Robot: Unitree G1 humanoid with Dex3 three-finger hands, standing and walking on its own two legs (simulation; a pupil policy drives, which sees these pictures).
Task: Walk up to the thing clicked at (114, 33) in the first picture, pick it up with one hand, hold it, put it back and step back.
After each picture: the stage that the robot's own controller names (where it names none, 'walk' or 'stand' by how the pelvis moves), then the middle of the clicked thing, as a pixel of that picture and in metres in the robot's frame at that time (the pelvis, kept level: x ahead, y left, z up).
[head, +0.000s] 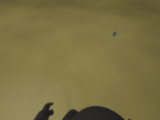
stand; (114, 33) +2.17 -0.59 -0.72
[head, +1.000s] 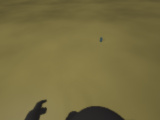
walk; (101, 39) +2.09 -0.11 -0.69
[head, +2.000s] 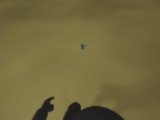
walk; (82, 46) +1.44 +0.29 -0.71
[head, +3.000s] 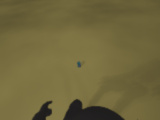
walk; (79, 64) +0.94 +0.29 -0.72
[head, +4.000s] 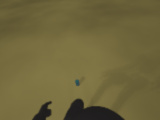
walk; (77, 82) +0.56 +0.27 -0.72
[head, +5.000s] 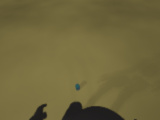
stand; (77, 87) +0.44 +0.20 -0.70
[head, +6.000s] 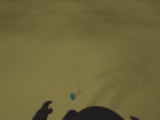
stand; (72, 96) +0.37 +0.21 -0.72
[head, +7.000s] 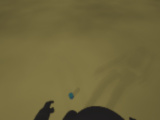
stand; (71, 96) +0.34 +0.24 -0.72
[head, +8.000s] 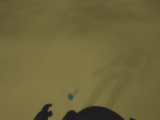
stand; (70, 96) +0.34 +0.25 -0.72
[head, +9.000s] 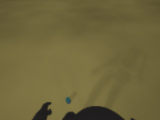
stand; (68, 100) +0.30 +0.26 -0.72
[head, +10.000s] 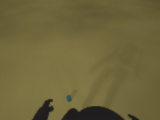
stand; (69, 98) +0.30 +0.25 -0.72
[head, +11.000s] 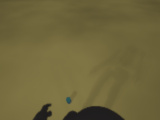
stand; (68, 100) +0.30 +0.26 -0.73
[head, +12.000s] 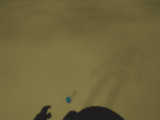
stand; (68, 100) +0.30 +0.26 -0.73
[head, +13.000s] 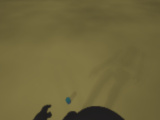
stand; (68, 100) +0.30 +0.26 -0.73
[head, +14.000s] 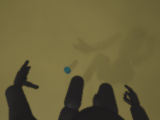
go down; (67, 70) +0.35 +0.26 -0.45
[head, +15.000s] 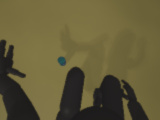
go down; (62, 61) +0.37 +0.29 -0.31
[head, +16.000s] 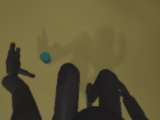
close in; (46, 58) +0.35 +0.31 -0.24
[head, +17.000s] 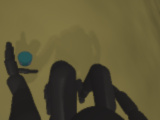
close; (25, 59) +0.34 +0.32 -0.21
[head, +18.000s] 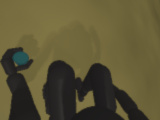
lift; (21, 59) +0.34 +0.33 -0.21
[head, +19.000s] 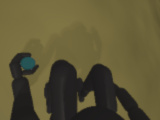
lift; (28, 64) +0.30 +0.31 -0.21
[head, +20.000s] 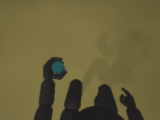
lift; (59, 69) +0.31 +0.22 +0.00
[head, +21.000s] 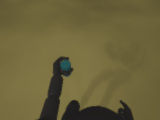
hold; (66, 68) +0.34 +0.19 +0.02
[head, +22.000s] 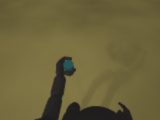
hold; (69, 68) +0.34 +0.17 +0.03
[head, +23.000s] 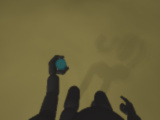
crouch; (62, 66) +0.35 +0.22 -0.04
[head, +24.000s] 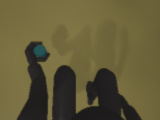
lower; (42, 53) +0.39 +0.31 -0.14
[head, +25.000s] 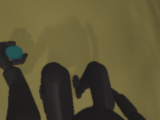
lower; (15, 54) +0.38 +0.33 -0.22
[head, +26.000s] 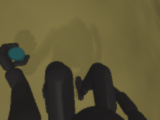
lower; (18, 56) +0.35 +0.34 -0.22
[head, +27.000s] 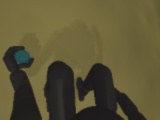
lower; (23, 58) +0.34 +0.33 -0.21
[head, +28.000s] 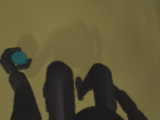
lower; (21, 59) +0.33 +0.33 -0.22
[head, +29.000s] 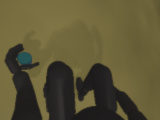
open; (25, 60) +0.34 +0.32 -0.22
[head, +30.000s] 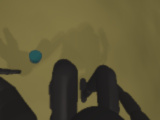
stand; (35, 57) +0.33 +0.31 -0.22
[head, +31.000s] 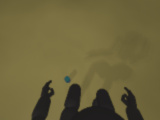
walk; (67, 79) +0.34 +0.25 -0.53
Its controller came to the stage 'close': yes
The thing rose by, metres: 0.74
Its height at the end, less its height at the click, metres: +0.00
